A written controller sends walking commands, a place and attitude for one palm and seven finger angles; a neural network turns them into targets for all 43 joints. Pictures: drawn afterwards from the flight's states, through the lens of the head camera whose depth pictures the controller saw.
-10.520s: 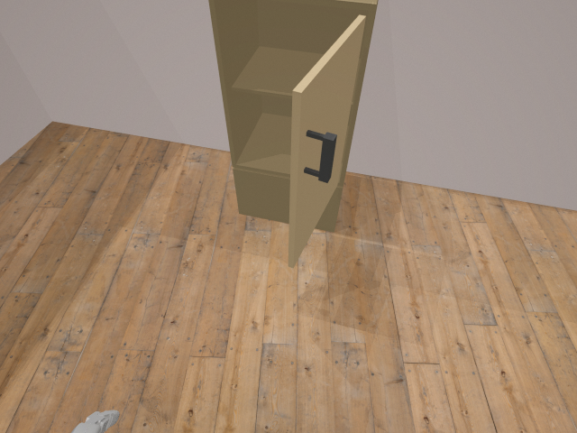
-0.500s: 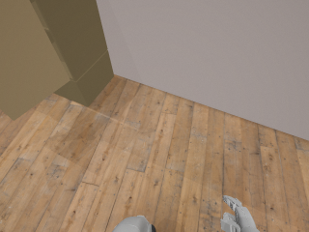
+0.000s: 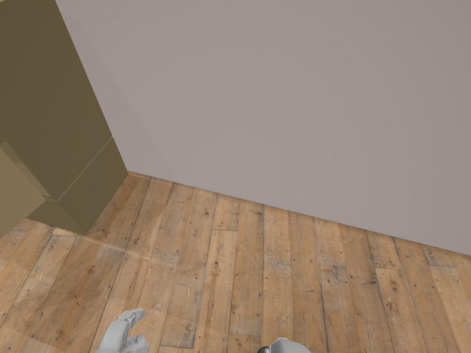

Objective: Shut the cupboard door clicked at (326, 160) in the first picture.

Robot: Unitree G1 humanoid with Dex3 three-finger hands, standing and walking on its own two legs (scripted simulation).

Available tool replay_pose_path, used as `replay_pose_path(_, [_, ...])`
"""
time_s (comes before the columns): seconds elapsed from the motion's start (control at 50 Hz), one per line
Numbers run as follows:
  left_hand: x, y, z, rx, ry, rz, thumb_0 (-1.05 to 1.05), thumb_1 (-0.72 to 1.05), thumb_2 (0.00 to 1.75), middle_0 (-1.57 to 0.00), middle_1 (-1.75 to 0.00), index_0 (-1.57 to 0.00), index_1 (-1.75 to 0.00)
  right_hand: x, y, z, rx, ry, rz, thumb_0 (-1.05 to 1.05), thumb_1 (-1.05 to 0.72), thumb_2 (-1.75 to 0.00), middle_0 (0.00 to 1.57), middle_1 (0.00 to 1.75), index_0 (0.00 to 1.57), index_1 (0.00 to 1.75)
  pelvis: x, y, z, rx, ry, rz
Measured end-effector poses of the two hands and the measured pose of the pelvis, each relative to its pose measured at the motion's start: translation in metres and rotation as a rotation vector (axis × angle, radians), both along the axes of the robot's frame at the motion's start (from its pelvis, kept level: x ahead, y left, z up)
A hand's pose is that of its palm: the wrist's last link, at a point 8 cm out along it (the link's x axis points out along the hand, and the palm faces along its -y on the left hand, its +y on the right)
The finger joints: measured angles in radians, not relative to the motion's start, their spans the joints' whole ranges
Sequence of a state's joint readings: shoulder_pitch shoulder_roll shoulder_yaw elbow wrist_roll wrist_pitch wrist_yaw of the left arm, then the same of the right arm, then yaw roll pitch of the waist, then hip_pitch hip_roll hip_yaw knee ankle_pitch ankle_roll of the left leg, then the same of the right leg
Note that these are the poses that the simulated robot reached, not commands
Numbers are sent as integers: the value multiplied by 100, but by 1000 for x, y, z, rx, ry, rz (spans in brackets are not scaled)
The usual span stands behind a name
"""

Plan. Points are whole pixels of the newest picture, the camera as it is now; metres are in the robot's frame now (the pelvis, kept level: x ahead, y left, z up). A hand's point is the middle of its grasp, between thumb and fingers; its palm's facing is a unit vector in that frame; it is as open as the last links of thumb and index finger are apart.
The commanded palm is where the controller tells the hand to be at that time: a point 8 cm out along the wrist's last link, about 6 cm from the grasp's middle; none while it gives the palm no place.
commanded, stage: walk to a spot facing it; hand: left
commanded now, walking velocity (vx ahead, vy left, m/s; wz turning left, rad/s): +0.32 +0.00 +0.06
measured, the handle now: out of the picture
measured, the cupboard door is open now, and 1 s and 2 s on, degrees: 79 79 79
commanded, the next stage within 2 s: turn to face it in 0.12 s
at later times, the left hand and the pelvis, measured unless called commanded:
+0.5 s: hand out of the picture +0.11 +0.20 -0.19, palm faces +0.26 -0.95 -0.15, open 7.4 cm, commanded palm none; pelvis +0.18 +0.05 -0.01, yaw +10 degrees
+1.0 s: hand (101, 294) +0.26 +0.27 -0.13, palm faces +0.41 -0.87 -0.28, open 7.4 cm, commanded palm none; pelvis +0.21 +0.03 +0.01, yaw +24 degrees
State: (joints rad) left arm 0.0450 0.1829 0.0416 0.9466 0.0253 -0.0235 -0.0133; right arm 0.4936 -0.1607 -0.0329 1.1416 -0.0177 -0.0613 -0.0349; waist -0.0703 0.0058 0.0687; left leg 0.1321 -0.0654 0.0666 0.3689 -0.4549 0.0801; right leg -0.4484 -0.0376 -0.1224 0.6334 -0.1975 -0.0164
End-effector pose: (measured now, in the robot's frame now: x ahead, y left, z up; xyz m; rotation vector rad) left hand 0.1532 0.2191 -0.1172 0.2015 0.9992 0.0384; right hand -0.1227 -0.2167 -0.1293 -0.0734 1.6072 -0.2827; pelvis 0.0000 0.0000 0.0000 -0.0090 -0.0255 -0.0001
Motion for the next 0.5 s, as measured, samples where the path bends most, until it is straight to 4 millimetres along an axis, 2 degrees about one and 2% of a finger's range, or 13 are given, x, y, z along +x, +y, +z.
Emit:
replay_pose_path(0.06, [20,-8,-5,11,-9,12,0,91,89,-19,-30,-19,-30,12,1,-4,43,76,-24,1,-91,-90,20,30,19,30,30,-11,-5,1,-13,3])
replay_pose_path(0.12, [10,-8,-5,12,56,66,0,91,89,-19,-30,-20,-30,53,-4,-3,59,47,-8,1,-91,-90,20,30,20,30,55,-16,2,-1,-28,15])
replay_pose_path(0.22, [-29,-2,-5,32,247,152,0,93,89,-20,-30,-20,-30,159,-13,-1,52,-113,60,1,-91,-90,20,30,19,30,92,-15,15,-1,-15,29])
replay_pose_path(0.32, [-56,2,-8,5,384,231,0,93,89,-20,-30,-20,-30,264,-8,3,36,-247,157,1,-92,-90,19,30,19,30,128,-3,18,-8,-4,71])
replay_pose_path(0.4, [-63,9,-17,-39,431,321,0,92,89,-20,-30,-20,-30,338,-1,6,4,-291,268,2,-94,-90,19,30,19,30,155,16,12,-21,-3,119])
replay_pose_path(0.5, [-58,33,-44,-82,477,404,0,91,89,-20,-30,-20,-30,424,26,4,-44,-394,388,2,-93,-90,19,30,19,30,184,46,-8,-21,-3,172])
